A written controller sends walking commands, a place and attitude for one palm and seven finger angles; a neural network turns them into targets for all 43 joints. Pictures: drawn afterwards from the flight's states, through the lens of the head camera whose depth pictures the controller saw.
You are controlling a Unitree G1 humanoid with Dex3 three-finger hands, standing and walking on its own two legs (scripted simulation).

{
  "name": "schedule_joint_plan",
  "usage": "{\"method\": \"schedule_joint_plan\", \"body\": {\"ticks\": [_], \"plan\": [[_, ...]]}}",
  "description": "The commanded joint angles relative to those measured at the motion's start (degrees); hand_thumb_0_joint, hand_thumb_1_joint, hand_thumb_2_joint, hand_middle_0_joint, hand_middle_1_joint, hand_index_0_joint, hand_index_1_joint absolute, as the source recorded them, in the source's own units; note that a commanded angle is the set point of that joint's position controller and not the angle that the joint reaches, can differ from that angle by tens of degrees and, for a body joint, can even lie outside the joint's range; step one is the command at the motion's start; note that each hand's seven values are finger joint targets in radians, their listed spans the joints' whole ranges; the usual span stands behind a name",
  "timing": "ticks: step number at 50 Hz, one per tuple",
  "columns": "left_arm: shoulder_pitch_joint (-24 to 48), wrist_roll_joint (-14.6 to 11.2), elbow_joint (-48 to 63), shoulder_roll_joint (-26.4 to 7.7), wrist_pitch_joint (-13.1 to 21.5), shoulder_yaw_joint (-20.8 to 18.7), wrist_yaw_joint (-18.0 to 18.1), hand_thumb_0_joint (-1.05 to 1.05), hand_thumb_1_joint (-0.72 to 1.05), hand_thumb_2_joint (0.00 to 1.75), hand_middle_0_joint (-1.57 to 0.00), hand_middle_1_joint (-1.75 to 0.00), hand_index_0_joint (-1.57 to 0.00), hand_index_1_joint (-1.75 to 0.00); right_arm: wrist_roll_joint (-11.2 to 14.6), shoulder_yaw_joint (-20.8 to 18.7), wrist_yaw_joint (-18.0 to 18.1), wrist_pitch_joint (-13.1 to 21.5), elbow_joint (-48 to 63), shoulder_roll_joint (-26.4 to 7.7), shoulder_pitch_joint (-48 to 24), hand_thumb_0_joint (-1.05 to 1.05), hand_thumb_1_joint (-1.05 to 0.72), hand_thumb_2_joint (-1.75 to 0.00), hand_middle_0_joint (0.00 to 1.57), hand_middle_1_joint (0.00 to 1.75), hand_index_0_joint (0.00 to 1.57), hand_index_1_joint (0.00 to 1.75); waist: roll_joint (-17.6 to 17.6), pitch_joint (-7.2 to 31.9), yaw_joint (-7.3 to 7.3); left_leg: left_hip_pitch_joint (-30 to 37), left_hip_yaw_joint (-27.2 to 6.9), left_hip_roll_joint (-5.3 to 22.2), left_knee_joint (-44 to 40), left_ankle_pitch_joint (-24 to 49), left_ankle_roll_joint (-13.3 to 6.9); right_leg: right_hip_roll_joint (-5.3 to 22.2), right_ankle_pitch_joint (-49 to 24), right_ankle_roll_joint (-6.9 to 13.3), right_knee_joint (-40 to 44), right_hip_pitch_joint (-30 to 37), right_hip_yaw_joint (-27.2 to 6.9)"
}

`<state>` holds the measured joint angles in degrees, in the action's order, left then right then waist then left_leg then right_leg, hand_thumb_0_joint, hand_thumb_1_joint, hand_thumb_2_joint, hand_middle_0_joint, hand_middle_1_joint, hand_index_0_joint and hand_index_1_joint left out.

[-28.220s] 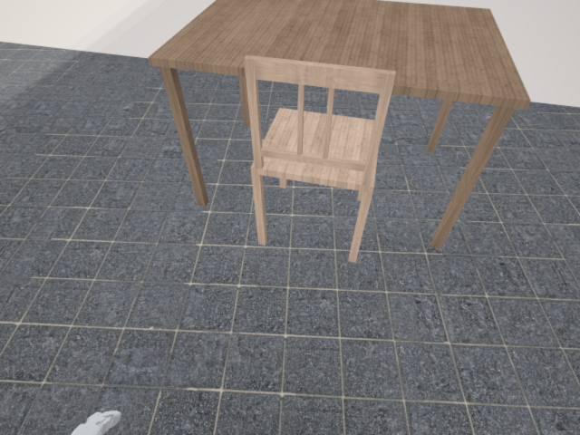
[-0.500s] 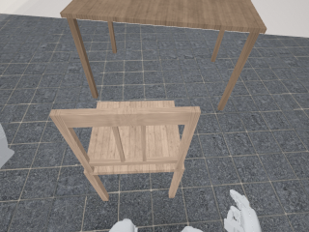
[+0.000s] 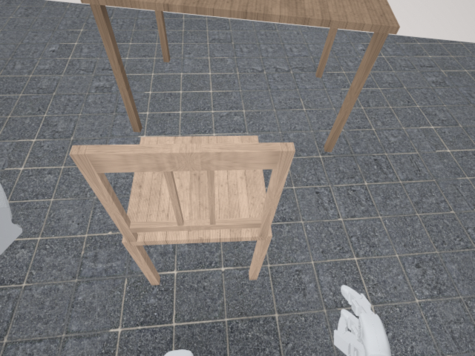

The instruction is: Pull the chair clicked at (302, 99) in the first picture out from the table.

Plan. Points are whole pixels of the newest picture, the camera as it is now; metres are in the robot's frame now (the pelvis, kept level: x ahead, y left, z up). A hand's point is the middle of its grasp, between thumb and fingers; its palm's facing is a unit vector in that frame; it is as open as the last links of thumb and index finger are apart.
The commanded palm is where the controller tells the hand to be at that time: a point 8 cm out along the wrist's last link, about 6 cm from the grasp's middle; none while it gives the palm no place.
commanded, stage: step back with the hand held close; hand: left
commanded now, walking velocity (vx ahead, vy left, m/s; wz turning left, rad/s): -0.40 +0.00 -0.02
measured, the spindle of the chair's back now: (174, 199) +0.44 +0.18 -0.11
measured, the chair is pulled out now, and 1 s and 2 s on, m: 0.65 0.65 0.65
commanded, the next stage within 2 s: stop stepping back and stand still in 0.12 s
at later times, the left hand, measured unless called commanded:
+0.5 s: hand out of the picture +0.09 +0.24 +0.19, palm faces +0.43 -0.76 -0.50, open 7.4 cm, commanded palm +0.04 +0.28 +0.18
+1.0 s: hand out of the picture +0.04 +0.25 +0.19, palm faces +0.47 -0.72 -0.52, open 7.4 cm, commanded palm -0.02 +0.28 +0.18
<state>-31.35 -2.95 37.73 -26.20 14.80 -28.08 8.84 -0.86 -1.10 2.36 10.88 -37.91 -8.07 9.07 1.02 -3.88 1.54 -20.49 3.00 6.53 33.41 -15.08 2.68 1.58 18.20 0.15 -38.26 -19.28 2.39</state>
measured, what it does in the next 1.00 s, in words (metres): walks backwards: right foot, then left foot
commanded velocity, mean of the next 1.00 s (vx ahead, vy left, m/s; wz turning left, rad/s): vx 0.04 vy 0.01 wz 0.00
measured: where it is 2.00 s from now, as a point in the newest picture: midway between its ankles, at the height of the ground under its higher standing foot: outside the picture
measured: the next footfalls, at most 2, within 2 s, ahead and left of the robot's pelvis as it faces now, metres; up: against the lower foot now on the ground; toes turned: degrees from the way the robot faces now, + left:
right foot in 0.02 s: +0.01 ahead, -0.14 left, +0.00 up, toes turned -4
left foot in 0.32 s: -0.09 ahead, +0.10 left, +0.00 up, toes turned +0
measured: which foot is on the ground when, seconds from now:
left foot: down 0.00-0.08, up 0.10-0.30, down 0.32-1.00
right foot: up 0.00-0.00, down 0.02-0.82, up 0.84-1.00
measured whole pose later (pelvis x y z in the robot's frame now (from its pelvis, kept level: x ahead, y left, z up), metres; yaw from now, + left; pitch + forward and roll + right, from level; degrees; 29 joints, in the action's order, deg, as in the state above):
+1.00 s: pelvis -0.15 -0.02 +0.00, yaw +2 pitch -1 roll -1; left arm -32.8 -1.7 27.7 -28.2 12.8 -27.4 9.4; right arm 1.4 -0.9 3.6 7.8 -36.8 -11.0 18.7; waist -0.3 1.9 -1.7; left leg -18.6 1.3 1.9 30.6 -10.4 -0.7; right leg 0.7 22.0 0.1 -31.2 -10.6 5.3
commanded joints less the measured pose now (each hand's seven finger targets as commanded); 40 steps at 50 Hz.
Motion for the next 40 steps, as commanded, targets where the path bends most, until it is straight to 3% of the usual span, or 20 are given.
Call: {"method": "schedule_joint_plan", "body": {"ticks": [1,2,4,5,9,13,15,16,17,18,19,20,25,28,30,33,35,37,39,40], "plan": [[-0.2,0.7,3.2,-9.7,3.3,-7.8,-0.4,0.00,0.90,0.90,-0.20,-0.30,-0.20,-0.30,0.0,-3.6,0.3,1.9,6.3,-10.8,-3.4,0.00,-0.90,-0.90,0.20,0.30,0.20,0.30,-11.4,10.1,-1.27,6.8,-7.2,9.2,-0.7,22.0,-5.1,1.9,-15.1,-0.6,16.3,6.5,1.2],[0.5,0.7,1.7,-10.2,3.8,-8.1,-0.7,0.00,0.90,0.90,-0.20,-0.30,-0.20,-0.30,0.3,-3.5,0.2,1.6,6.5,-10.3,-3.4,0.00,-0.90,-0.90,0.20,0.30,0.20,0.30,-5.6,10.4,-1.48,4.7,-4.7,6.3,2.6,15.8,-4.0,4.1,-23.9,-0.3,17.8,8.5,0.2],[-0.6,1.1,-0.2,-10.2,3.9,-6.4,-0.7,0.00,0.90,0.90,-0.20,-0.30,-0.20,-0.30,1.5,-4.7,0.3,0.1,7.7,-9.4,-1.9,0.00,-0.90,-0.90,0.20,0.30,0.20,0.30,15.6,15.8,-2.23,-4.5,0.7,-6.0,17.9,-9.5,-0.2,16.4,-55.7,7.4,16.7,14.1,-14.5],[-4.2,0.3,-0.5,-10.9,3.3,-7.4,-0.4,0.00,0.90,0.90,-0.20,-0.30,-0.20,-0.30,2.0,-5.7,0.6,-0.5,8.7,-9.9,-3.4,0.00,-0.90,-0.90,0.20,0.30,0.20,0.30,18.6,17.7,-1.42,-5.8,-3.5,-6.9,24.9,-17.5,-1.1,20.1,-56.6,8.9,16.8,14.7,-14.9],[-10.6,0.2,-3.0,-9.6,1.9,-9.2,0.9,0.00,0.90,0.90,-0.20,-0.30,-0.20,-0.30,1.9,-1.9,2.0,-3.6,9.9,-5.5,-9.4,0.00,-0.90,-0.90,0.20,0.30,0.20,0.30,10.0,15.9,-1.09,-9.6,-4.5,-5.2,15.9,-16.7,-0.9,15.6,-49.6,7.6,13.1,17.1,-7.7],[-10.7,-0.1,4.3,-10.1,1.1,-7.8,2.5,0.00,0.90,0.90,-0.20,-0.30,-0.20,-0.30,1.9,-2.1,3.0,-5.3,10.5,-7.2,-3.6,0.00,-0.90,-0.90,0.20,0.30,0.20,0.30,8.1,17.4,-2.91,2.8,-0.3,-5.8,-6.2,-2.7,-1.9,12.2,-34.7,3.6,12.3,15.6,-6.8],[-9.8,-0.5,10.2,-10.5,1.2,-6.5,2.9,0.00,0.90,0.90,-0.20,-0.30,-0.20,-0.30,2.0,-3.2,3.4,-4.3,10.8,-9.3,-2.5,0.00,-0.90,-0.90,0.20,0.30,0.20,0.30,-0.4,17.4,-2.69,10.6,-2.7,-1.6,-13.5,9.8,-3.8,8.9,-23.1,1.0,8.5,13.1,-4.3],[-8.5,-0.4,13.3,-11.1,1.3,-6.2,2.8,0.00,0.90,0.90,-0.20,-0.30,-0.20,-0.30,2.1,-3.7,3.3,-3.2,11.6,-10.7,-3.0,0.00,-0.90,-0.90,0.20,0.30,0.20,0.30,-8.0,15.4,-1.87,11.1,-10.1,5.1,-14.9,16.1,-6.4,5.3,-13.5,-0.9,6.3,8.2,-3.1],[-8.6,0.2,14.1,-11.4,1.2,-6.4,2.6,0.00,0.90,0.90,-0.20,-0.30,-0.20,-0.30,2.5,-4.0,3.0,-2.2,11.8,-10.6,-2.9,0.00,-0.90,-0.90,0.20,0.30,0.20,0.30,-13.2,14.4,-1.22,12.9,-11.7,8.6,-13.5,19.3,-7.6,3.5,-0.4,-1.6,4.6,3.2,-2.1],[-8.7,0.4,14.9,-11.2,1.1,-6.1,2.3,0.00,0.90,0.90,-0.20,-0.30,-0.20,-0.30,2.7,-4.3,2.6,-1.2,11.4,-11.1,-1.4,0.00,-0.90,-0.90,0.20,0.30,0.20,0.30,-12.9,13.2,-1.22,13.3,-10.6,9.2,-13.8,18.8,-7.7,2.3,5.3,-1.3,2.4,1.3,-1.9],[-6.9,0.5,15.0,-14.3,1.1,-8.8,2.6,0.00,0.90,0.90,-0.20,-0.30,-0.20,-0.30,2.0,-3.4,2.9,-0.2,10.7,-9.5,-2.1,0.00,-0.90,-0.90,0.20,0.30,0.20,0.30,-21.5,13.3,-1.27,10.0,-11.6,9.0,-16.6,13.4,-8.4,2.7,9.4,-1.4,-0.9,0.7,-1.4],[-4.4,0.8,14.7,-12.9,1.0,-7.6,2.8,0.00,0.90,0.90,-0.20,-0.30,-0.20,-0.30,1.5,-2.8,2.9,0.3,10.3,-9.2,-1.9,0.00,-0.90,-0.90,0.20,0.30,0.20,0.30,-22.9,9.6,-1.96,4.5,-11.5,8.1,-17.0,10.0,-8.2,2.6,8.8,-1.1,-2.0,3.3,-1.3],[0.6,0.9,-0.7,-8.1,0.1,-3.3,2.0,0.00,0.90,0.90,-0.20,-0.30,-0.20,-0.30,2.9,-2.7,1.8,0.9,7.7,-11.2,1.3,0.00,-0.90,-0.90,0.20,0.30,0.20,0.30,-6.1,3.7,-2.78,-1.7,-6.7,1.9,-10.8,-9.0,-5.3,2.2,-5.9,-1.2,16.9,11.9,-1.4],[5.7,1.8,-7.3,-5.5,-0.7,-0.7,1.1,0.00,0.90,0.90,-0.20,-0.30,-0.20,-0.30,2.8,-2.6,1.9,-0.4,8.5,-11.8,0.6,0.00,-0.90,-0.90,0.20,0.30,0.20,0.30,-5.0,-2.1,-2.66,-8.3,-5.3,-0.1,-12.2,-24.3,-4.9,1.1,11.6,-0.5,16.7,5.2,-3.8],[6.4,2.0,-8.7,-4.6,-1.6,1.5,1.0,0.00,0.90,0.90,-0.20,-0.30,-0.20,-0.30,2.9,-2.3,2.1,-1.3,9.1,-11.2,0.1,0.00,-0.90,-0.90,0.20,0.30,0.20,0.30,-3.8,-3.1,-2.64,-7.9,-4.7,-1.5,-10.3,-25.5,-5.3,1.2,17.0,0.2,18.8,2.3,-5.5],[10.4,2.2,-4.1,-6.8,-1.8,1.6,1.2,0.00,0.90,0.90,-0.20,-0.30,-0.20,-0.30,1.8,-2.0,2.0,-1.7,9.3,-10.5,-0.4,0.00,-0.90,-0.90,0.20,0.30,0.20,0.30,9.5,-0.7,-2.95,1.7,-2.0,-6.2,3.2,-15.4,-4.7,6.8,22.6,3.2,27.8,-4.9,-14.0],[11.3,2.1,0.4,-9.3,-1.6,0.0,1.7,0.00,0.90,0.90,-0.20,-0.30,-0.20,-0.30,1.3,-1.6,2.0,-1.7,8.4,-10.4,-0.1,0.00,-0.90,-0.90,0.20,0.30,0.20,0.30,10.0,5.3,-3.17,7.8,-1.1,-7.6,8.0,-9.6,-4.7,10.9,19.0,5.0,28.9,-4.1,-15.5],[9.0,1.9,3.4,-10.6,-0.9,-2.2,2.0,0.00,0.90,0.90,-0.20,-0.30,-0.20,-0.30,0.9,-1.1,2.1,-1.5,8.6,-9.7,-0.5,0.00,-0.90,-0.90,0.20,0.30,0.20,0.30,6.1,8.9,-3.12,10.9,-1.9,-7.0,1.3,-10.1,-5.3,10.4,19.7,4.5,25.9,-1.9,-12.5],[5.0,1.9,4.3,-11.2,-0.4,-3.5,2.2,0.00,0.90,0.90,-0.20,-0.30,-0.20,-0.30,1.1,-1.0,2.6,-1.3,9.4,-10.3,-0.6,0.00,-0.90,-0.90,0.20,0.30,0.20,0.30,-3.5,5.4,-2.83,8.9,-8.9,-3.5,-10.7,-18.0,-6.8,5.3,22.1,2.7,18.7,-4.3,-8.6],[4.2,2.1,6.4,-9.4,-0.3,-3.0,2.2,0.00,0.90,0.90,-0.20,-0.30,-0.20,-0.30,1.1,-1.3,2.6,-1.2,10.5,-11.0,-0.6,0.00,-0.90,-0.90,0.20,0.30,0.20,0.30,-12.5,4.3,-2.85,5.8,-16.2,1.5,-19.8,-25.3,-8.6,0.2,17.6,1.2,8.5,-3.0,-4.8]]}}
